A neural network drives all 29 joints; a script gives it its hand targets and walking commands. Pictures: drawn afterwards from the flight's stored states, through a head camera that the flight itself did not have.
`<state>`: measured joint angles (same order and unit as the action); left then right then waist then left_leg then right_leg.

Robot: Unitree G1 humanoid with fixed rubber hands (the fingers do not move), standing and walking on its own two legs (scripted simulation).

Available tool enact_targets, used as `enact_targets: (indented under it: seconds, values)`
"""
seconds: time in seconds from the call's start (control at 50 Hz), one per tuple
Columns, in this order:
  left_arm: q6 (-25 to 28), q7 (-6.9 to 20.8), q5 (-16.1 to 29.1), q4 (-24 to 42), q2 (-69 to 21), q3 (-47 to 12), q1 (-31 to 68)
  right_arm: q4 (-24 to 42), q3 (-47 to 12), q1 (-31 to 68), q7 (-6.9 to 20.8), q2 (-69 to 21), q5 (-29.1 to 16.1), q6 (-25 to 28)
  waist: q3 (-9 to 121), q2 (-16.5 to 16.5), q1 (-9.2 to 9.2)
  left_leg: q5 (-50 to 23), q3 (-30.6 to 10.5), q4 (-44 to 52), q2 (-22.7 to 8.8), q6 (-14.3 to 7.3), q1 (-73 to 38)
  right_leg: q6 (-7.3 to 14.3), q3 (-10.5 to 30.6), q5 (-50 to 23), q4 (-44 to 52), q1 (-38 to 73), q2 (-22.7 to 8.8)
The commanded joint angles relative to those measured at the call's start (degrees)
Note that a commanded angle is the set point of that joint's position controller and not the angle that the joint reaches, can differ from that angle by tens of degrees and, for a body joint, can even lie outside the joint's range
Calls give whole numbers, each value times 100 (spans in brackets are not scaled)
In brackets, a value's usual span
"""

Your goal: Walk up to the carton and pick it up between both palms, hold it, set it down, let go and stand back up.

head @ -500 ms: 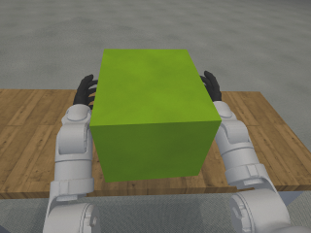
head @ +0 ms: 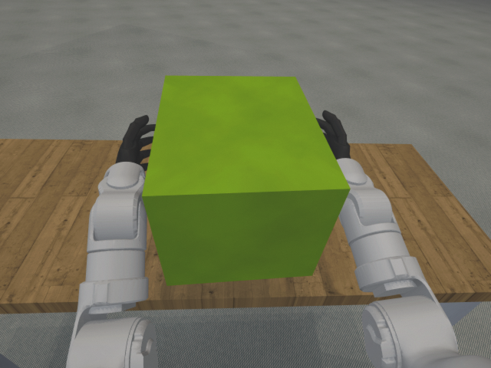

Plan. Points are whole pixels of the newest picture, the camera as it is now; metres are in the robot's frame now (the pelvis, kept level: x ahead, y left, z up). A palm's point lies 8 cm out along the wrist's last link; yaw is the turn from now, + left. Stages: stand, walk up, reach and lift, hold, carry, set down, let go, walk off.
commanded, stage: hold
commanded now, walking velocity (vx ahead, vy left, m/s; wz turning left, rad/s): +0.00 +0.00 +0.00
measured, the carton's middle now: (236, 172) +0.37 +0.01 +0.17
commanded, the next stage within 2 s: none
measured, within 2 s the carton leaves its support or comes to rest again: neither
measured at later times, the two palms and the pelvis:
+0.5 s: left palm (132, 167) +0.35 +0.16 +0.19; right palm (335, 162) +0.36 -0.15 +0.19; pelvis +0.00 +0.00 +0.00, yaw +0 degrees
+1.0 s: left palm (131, 165) +0.36 +0.17 +0.19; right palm (335, 160) +0.36 -0.15 +0.20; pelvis +0.00 +0.00 +0.00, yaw +0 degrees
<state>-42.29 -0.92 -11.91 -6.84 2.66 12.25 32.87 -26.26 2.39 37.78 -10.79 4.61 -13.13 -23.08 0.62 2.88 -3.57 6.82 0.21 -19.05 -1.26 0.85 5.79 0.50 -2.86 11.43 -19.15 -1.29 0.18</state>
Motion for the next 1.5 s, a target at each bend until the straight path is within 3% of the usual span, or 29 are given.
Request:
enact_targets:
  seconds: [0.0,0.1,0.26,0.34,0.5,0.76,0.86,1.06,1.12,1.28,1.38,1.48]
  values:
    - [504,823,915,1415,-3564,-2983,4648,2003,-2691,5004,510,-3627,-590,342,2822,-457,-58,-1208,-26,-36,304,27,-1554,-382,45,-1228,355,-242,189]
    - [469,788,931,1446,-3476,-2979,4541,2097,-2774,4935,481,-3563,-677,301,2683,-378,-56,-1306,-36,-69,290,44,-1575,-397,31,-1290,360,-293,198]
    - [460,765,973,1580,-3562,-3077,4480,2253,-2844,4935,490,-3566,-723,316,2862,-516,-41,-1462,-48,-119,283,83,-1623,-374,10,-1412,332,-276,217]
    - [418,794,887,1482,-3477,-2992,4423,2124,-2791,4819,470,-3524,-644,258,2577,-382,-77,-1236,-43,-35,292,34,-1552,-391,29,-1228,385,-314,204]
    - [414,804,861,1363,-3499,-2943,4499,1925,-2717,4831,496,-3509,-596,242,2523,-422,-82,-1166,-41,-10,286,37,-1540,-369,23,-1129,404,-343,200]
    - [483,810,914,1368,-3547,-2955,4702,2135,-2750,5173,494,-3636,-631,333,2803,-390,-24,-1065,-39,-27,299,7,-1512,-406,34,-1161,365,-329,174]
    - [463,819,839,1183,-3520,-2876,4758,1757,-2580,5078,514,-3608,-536,274,2529,-427,-51,-778,-24,64,285,-19,-1435,-395,48,-785,425,-478,152]
    - [494,813,892,1382,-3509,-2908,4649,1972,-2750,5029,483,-3617,-664,302,2776,-395,-15,-1204,-32,-62,309,20,-1526,-420,54,-1333,332,-258,165]
    - [480,814,908,1419,-3480,-2972,4632,1958,-2701,4912,473,-3573,-604,277,2687,-444,-93,-1214,-38,-51,316,46,-1553,-395,36,-1248,361,-310,205]
    - [459,767,938,1444,-3584,-3053,4657,2044,-2701,5001,508,-3525,-633,298,2738,-557,-96,-1290,-60,-67,278,63,-1571,-344,-1,-1117,380,-386,210]
    - [471,747,903,1410,-3536,-2996,4556,2089,-2787,5001,512,-3560,-676,293,2699,-445,-6,-1267,-57,-81,271,51,-1539,-367,2,-1136,357,-386,201]
    - [429,797,854,1207,-3514,-2900,4542,1959,-2691,4982,514,-3562,-578,282,2622,-361,-54,-991,-25,26,281,2,-1495,-384,14,-1010,405,-355,178]
